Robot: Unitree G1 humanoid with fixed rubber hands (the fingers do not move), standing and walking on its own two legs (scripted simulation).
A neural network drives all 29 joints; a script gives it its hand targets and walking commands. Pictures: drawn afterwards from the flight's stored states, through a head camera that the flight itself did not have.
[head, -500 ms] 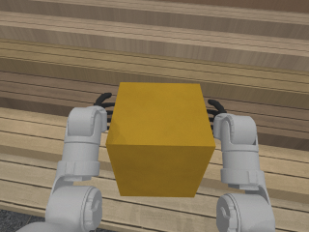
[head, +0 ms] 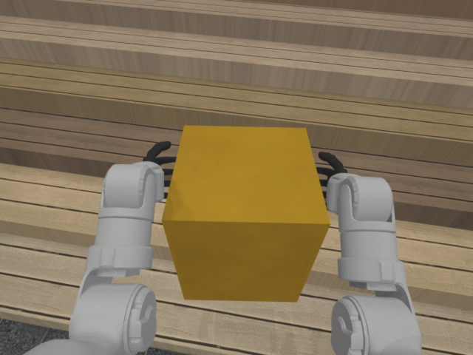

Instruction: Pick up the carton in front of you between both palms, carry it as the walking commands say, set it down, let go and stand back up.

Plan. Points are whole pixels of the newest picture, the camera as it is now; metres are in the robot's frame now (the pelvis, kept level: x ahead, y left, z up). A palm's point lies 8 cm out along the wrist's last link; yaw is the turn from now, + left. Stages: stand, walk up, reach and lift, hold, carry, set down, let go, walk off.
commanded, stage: carry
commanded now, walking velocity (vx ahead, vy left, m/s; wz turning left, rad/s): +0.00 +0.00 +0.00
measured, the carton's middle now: (242, 217) +0.34 +0.00 +0.05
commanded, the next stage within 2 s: none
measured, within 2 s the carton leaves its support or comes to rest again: neither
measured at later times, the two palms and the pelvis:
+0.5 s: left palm (149, 168) +0.36 +0.15 +0.15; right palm (335, 179) +0.36 -0.15 +0.14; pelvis +0.01 +0.00 +0.00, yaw +0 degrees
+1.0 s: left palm (155, 100) +0.53 +0.18 +0.16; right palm (308, 104) +0.53 -0.12 +0.17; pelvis +0.15 +0.02 +0.00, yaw +0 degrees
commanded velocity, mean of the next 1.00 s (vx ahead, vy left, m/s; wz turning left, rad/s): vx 0.34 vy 0.00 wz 0.00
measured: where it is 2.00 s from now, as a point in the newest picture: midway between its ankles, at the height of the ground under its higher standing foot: (241, 212)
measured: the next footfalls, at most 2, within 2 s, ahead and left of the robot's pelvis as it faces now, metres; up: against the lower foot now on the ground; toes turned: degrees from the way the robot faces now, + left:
left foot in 0.94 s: +0.17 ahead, +0.10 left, +0.00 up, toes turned +9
right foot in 1.26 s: +0.43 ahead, -0.07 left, +0.12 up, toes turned -3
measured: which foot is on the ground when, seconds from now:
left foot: down 0.00-0.82, up 0.84-0.92, down 0.94-1.00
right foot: down 0.00-0.96, up 0.98-1.00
